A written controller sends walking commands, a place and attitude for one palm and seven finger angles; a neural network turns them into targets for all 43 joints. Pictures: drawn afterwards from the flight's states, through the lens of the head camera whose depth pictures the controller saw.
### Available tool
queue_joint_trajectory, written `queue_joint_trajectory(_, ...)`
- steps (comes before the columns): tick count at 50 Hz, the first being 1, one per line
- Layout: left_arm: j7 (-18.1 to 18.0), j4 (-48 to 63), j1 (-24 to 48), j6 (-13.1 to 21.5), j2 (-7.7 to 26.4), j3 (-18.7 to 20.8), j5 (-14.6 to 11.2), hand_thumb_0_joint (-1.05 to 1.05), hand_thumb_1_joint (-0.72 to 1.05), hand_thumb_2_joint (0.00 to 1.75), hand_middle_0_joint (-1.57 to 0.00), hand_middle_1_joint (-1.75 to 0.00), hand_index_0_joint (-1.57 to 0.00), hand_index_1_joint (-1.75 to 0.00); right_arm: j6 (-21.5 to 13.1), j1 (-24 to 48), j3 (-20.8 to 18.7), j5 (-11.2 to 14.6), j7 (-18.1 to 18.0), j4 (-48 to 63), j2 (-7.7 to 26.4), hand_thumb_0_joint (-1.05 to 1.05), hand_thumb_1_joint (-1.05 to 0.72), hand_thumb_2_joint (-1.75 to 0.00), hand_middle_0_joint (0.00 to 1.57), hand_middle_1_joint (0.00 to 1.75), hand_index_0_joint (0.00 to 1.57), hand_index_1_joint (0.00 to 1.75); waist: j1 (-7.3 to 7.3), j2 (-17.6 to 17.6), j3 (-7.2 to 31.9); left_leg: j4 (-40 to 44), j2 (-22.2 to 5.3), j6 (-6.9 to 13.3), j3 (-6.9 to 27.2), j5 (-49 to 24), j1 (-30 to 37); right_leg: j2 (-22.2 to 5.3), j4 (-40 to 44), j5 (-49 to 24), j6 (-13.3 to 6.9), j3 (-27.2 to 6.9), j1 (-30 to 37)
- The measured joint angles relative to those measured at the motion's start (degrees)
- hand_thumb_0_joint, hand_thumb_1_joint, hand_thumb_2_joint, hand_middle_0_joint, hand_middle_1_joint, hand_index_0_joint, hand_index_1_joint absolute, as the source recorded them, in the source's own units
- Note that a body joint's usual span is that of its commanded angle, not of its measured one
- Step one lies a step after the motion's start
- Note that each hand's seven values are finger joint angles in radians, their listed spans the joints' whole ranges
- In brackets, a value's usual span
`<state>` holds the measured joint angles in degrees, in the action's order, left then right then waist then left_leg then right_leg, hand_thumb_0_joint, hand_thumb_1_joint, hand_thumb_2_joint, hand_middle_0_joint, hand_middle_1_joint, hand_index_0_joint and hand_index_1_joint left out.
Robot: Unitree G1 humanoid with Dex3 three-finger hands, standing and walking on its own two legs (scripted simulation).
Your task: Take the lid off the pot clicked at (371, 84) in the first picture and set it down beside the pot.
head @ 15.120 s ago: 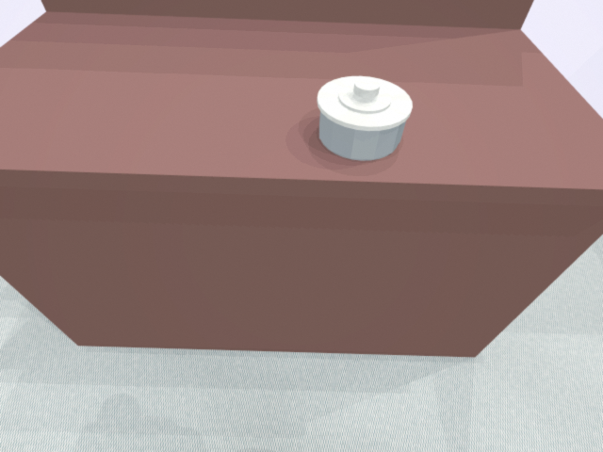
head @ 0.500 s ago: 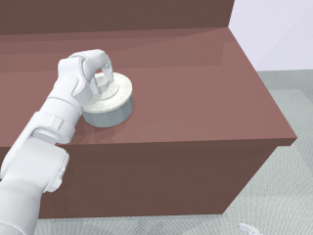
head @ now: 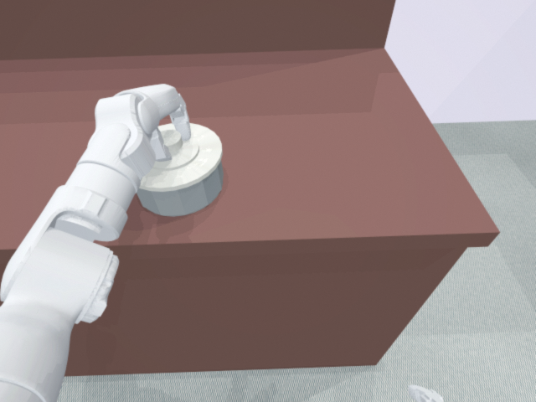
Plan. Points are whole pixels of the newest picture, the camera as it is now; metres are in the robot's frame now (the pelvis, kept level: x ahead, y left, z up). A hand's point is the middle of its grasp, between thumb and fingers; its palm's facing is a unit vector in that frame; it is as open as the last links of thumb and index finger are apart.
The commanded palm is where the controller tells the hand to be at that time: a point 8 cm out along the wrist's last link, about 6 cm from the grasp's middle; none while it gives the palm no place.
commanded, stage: close the fingers and squeeze the knob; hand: left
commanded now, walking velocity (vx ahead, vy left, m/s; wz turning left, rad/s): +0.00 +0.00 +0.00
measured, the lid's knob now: (168, 141) +0.48 +0.17 +0.16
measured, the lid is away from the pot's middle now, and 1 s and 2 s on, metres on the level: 0.00 0.01 0.01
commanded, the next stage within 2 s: lift the lid straight up in 0.28 s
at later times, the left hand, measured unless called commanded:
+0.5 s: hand (158, 141) +0.45 +0.17 +0.18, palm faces -0.35 -0.12 -0.93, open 7.7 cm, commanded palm +0.43 +0.18 +0.25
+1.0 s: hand (149, 129) +0.44 +0.18 +0.20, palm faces -0.31 -0.11 -0.94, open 7.6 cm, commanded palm +0.43 +0.18 +0.29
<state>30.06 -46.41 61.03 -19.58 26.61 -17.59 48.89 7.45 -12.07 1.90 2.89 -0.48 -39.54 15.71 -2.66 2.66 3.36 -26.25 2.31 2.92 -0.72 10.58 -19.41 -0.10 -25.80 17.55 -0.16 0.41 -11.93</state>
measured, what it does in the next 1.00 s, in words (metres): stands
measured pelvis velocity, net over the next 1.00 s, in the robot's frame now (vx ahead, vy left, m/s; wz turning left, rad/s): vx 0.00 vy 0.00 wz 0.00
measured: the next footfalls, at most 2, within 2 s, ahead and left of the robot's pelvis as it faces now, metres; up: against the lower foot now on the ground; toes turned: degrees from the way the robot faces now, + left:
none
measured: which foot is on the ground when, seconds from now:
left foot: down 0.00-1.00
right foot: down 0.00-1.00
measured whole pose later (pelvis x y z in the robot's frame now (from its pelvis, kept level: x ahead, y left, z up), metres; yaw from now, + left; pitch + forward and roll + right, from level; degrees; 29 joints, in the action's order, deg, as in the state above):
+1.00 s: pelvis +0.00 +0.00 +0.00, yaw +0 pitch +3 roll +0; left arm 31.9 -43.0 62.1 -19.9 28.3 -18.1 48.6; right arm 4.4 -10.6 1.4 2.7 -0.9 -40.1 15.6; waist -2.0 3.2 2.4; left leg -24.4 2.6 3.1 -0.6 9.6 -17.5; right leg -0.3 -24.0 16.6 0.0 0.5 -10.0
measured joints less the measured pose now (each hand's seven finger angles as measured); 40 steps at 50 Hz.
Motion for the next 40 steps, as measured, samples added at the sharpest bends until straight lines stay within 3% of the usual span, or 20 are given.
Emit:
queue_joint_trajectory(16, -0.08, -0.28, -0.37, 0.6, 0.82, 0.27, 0.25, 0.03, 0.25, 0.79, -0.85, -1.05, -0.62, -0.95, 0.08, -1.19, -0.51, 0.06, -0.12, -0.16, 0.32, 0.01, -0.9, -0.9, 0.2, 0.3, 0.2, 0.29, -0.6, -0.06, -0.02, 0.06, -0.24, 0.01, -0.34, -0.03, 0.13, 0.21, 0.23, -0.28, -0.02, -0.4, 0.06)
queue_joint_trajectory(40, 1.34, 4.76, -1.99, 0.43, 1.15, 0.28, -0.53, 0.08, 0.32, 0.79, -1.03, -1.11, -0.59, -0.92, -2.39, 0.71, -0.68, -0.18, -0.26, -0.07, -0.07, 0.01, -0.9, -0.9, 0.2, 0.3, 0.2, 0.29, 0.37, 0.56, -0.85, 1.16, 0.21, 0.3, -0.23, -0.35, 1.6, -0.2, 1.48, -0.61, 0.27, -0.32, 1.67)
